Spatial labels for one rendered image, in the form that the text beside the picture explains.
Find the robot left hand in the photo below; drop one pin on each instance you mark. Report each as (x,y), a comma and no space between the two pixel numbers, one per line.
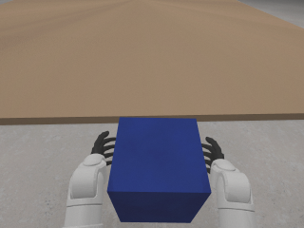
(99,147)

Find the robot left forearm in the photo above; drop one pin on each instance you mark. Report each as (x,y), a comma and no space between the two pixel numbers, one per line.
(85,195)

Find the robot right forearm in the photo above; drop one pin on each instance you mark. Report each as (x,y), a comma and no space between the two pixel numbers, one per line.
(235,201)

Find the robot right hand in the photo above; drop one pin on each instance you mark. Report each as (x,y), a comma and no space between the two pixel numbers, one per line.
(215,154)

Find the carton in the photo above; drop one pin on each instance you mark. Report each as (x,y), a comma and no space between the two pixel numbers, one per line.
(158,171)

